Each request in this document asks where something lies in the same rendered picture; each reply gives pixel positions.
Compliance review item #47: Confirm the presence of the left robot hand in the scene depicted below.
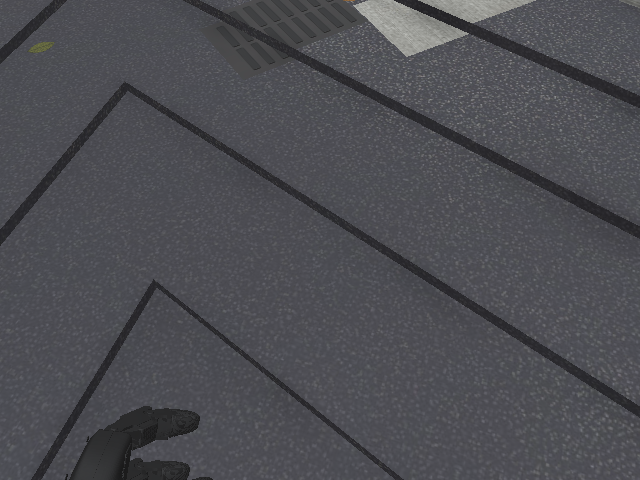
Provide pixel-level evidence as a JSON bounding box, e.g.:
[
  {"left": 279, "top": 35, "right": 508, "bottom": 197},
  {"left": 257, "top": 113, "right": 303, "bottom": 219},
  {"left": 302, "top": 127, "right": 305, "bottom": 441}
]
[{"left": 65, "top": 406, "right": 213, "bottom": 480}]

